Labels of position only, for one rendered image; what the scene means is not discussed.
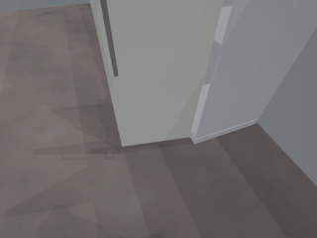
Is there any handle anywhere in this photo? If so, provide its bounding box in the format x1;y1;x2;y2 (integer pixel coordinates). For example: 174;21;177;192
100;0;119;77

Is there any fridge door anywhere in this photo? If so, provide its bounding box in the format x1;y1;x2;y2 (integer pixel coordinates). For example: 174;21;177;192
90;0;224;147

